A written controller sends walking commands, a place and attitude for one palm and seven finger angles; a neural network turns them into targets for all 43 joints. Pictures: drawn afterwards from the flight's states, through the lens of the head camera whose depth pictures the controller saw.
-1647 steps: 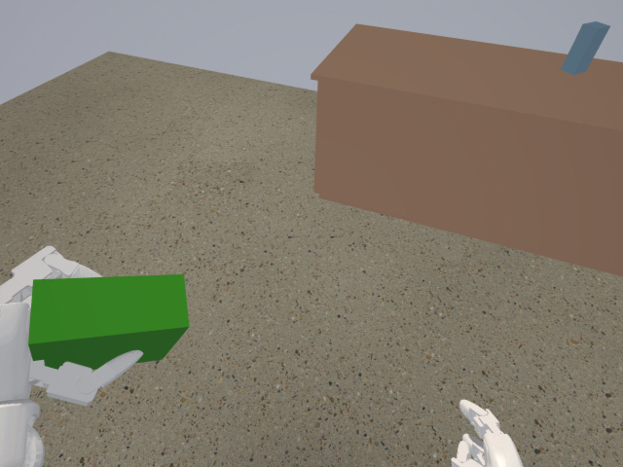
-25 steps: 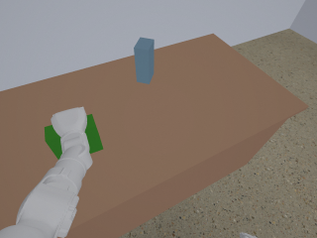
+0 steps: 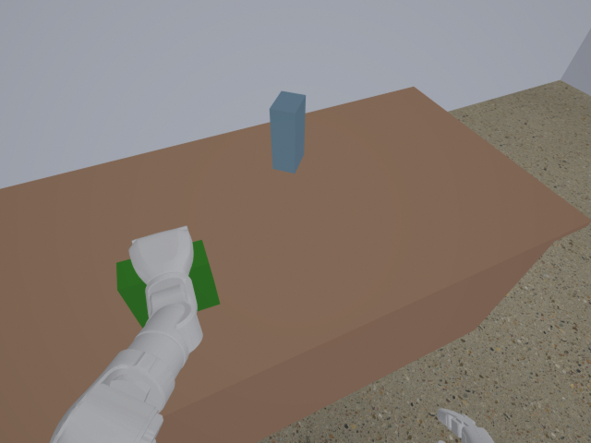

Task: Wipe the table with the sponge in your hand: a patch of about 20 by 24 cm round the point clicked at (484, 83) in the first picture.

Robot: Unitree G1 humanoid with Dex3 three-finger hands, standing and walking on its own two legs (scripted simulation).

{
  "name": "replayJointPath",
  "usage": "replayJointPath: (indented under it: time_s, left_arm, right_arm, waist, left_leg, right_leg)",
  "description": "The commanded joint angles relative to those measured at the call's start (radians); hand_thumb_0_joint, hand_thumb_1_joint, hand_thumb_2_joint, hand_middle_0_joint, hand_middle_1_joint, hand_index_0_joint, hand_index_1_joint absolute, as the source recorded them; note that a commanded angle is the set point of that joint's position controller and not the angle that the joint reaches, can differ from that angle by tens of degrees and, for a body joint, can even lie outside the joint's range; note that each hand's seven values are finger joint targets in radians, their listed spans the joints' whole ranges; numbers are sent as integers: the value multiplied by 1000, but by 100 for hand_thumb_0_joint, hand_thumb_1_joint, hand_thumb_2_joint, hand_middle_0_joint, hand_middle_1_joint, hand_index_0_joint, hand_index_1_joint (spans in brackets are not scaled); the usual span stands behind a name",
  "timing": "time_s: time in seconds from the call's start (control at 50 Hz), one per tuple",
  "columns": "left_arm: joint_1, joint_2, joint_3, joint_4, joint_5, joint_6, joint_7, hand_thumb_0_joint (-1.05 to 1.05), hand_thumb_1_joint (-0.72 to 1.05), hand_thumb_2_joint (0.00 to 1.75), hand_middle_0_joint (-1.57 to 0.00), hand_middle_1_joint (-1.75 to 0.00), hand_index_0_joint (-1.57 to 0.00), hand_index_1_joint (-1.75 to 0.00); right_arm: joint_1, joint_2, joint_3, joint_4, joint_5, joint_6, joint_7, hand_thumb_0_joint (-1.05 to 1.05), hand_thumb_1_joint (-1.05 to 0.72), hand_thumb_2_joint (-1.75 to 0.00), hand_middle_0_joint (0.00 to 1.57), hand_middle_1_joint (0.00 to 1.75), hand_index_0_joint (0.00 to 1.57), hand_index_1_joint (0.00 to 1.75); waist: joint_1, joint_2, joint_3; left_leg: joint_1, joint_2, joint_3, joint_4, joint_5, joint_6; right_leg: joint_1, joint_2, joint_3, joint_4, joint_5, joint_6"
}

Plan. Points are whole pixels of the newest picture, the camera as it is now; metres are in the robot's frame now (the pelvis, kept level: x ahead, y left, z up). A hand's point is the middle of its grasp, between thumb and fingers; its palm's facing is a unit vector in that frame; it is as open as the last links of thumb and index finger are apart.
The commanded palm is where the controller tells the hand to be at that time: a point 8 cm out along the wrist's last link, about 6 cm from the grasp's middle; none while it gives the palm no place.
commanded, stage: wipe back along the middle lane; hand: left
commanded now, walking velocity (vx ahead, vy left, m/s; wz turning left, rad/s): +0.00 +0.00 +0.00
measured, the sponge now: (174, 291) +0.35 +0.24 -0.05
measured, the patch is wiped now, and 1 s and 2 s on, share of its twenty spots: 0.50 0.80 0.80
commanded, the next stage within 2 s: slide across to the third lane in 0.64 s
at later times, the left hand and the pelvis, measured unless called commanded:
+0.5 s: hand (183, 305) +0.31 +0.20 -0.01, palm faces -0.04 -0.02 -1.00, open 9.7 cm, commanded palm +0.26 +0.18 +0.02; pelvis -0.01 -0.02 +0.00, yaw +0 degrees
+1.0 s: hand (196, 321) +0.28 +0.17 -0.01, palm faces -0.07 -0.03 -1.00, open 9.7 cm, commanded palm +0.26 +0.14 +0.04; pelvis -0.02 -0.03 +0.00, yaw +1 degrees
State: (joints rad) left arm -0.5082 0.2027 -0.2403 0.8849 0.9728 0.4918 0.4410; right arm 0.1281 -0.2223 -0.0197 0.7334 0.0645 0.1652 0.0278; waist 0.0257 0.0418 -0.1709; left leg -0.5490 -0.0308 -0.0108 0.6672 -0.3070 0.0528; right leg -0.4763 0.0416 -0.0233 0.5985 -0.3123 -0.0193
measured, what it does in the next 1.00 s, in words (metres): stands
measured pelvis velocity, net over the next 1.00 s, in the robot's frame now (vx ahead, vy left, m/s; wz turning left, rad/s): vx -0.02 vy -0.03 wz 0.01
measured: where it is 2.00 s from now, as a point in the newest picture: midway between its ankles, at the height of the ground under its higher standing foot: outside the picture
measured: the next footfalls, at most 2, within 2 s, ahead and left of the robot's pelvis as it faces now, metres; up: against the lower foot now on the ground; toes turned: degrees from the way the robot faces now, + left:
none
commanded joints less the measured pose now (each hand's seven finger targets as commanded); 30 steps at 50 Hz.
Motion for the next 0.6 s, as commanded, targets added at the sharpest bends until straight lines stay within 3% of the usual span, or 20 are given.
replayJointPath:
  time_s: [0.0, 0.02, 0.14, 0.18, 0.22, 0.3, 0.32, 0.36, 0.5, 0.58]
  left_arm:
    - [-121, 8, -12, -78, -13, 25, -36, 0, 10, 130, -120, -160, -120, -160]
    - [-111, -16, -34, -91, -11, 32, -40, 0, 10, 130, -120, -160, -120, -160]
    - [-82, -28, -50, -149, -11, 46, -56, 0, 10, 130, -120, -160, -120, -160]
    - [-48, -4, -31, -164, -12, 48, -56, 0, 10, 130, -120, -160, -120, -160]
    - [-25, -32, -63, -188, -8, 51, -62, 0, 10, 130, -120, -160, -120, -160]
    - [46, -35, -66, -232, -13, 56, -65, 0, 10, 130, -120, -160, -120, -160]
    - [68, -12, -47, -235, -12, 60, -64, 0, 10, 130, -120, -160, -120, -160]
    - [76, -30, -66, -276, -21, 61, -68, 0, 10, 130, -120, -160, -120, -160]
    - [131, -24, -75, -320, -23, 74, -74, 0, 10, 130, -120, -160, -120, -160]
    - [173, -29, -85, -358, -21, 67, -80, 0, 10, 130, -120, -160, -120, -160]
  right_arm:
    - [-113, -139, -36, -141, 6, -34, -14, 0, -90, -90, 20, 30, 20, 30]
    - [-121, -135, -34, -147, 8, -33, -13, 0, -90, -90, 20, 30, 20, 30]
    - [-149, -132, -34, -163, 11, -30, -13, 0, -90, -90, 20, 30, 20, 30]
    - [-154, -136, -31, -168, 9, -27, -16, 0, -90, -90, 20, 30, 20, 30]
    - [-166, -131, -29, -176, 10, -25, -16, 0, -90, -90, 20, 30, 20, 30]
    - [-183, -130, -27, -188, 10, -24, -14, 0, -90, -90, 20, 30, 20, 30]
    - [-189, -132, -25, -189, 11, -21, -13, 0, -90, -90, 20, 30, 20, 30]
    - [-203, -130, -26, -199, 12, -21, -12, 0, -90, -90, 20, 30, 20, 30]
    - [-238, -127, -19, -208, 17, -24, -18, 0, -90, -90, 20, 30, 20, 30]
    - [-246, -126, -20, -215, 18, -27, -15, 0, -90, -90, 20, 30, 20, 30]
  waist:
    - [-14, -102, -180]
    - [-12, -90, -173]
    - [-7, -95, -172]
    - [2, -115, -172]
    - [2, -100, -164]
    - [14, -115, -164]
    - [20, -124, -152]
    - [18, -126, -143]
    - [27, -125, -104]
    - [33, -134, -120]
  left_leg:
    - [204, 31, -42, -77, 266, -29]
    - [207, 31, -41, -81, 269, -29]
    - [219, 28, -44, -82, 256, -27]
    - [212, 24, -41, -81, 252, -27]
    - [214, 21, -36, -79, 250, -26]
    - [213, 17, -32, -78, 249, -23]
    - [205, 15, -34, -80, 246, -26]
    - [209, 14, -31, -80, 240, -23]
    - [203, 4, -29, -96, 181, -23]
    - [208, 1, -29, -87, 193, -21]
  right_leg:
    - [70, 2, -10, -65, 292, -53]
    - [68, 0, -14, -65, 289, -54]
    - [79, 2, -11, -64, 279, -57]
    - [94, 1, -4, -63, 292, -57]
    - [95, -2, 0, -64, 295, -57]
    - [119, -2, 7, -62, 318, -58]
    - [124, -3, 15, -64, 323, -59]
    - [130, -4, 15, -66, 321, -57]
    - [126, -4, 34, -84, 258, -58]
    - [141, -4, 42, -76, 288, -59]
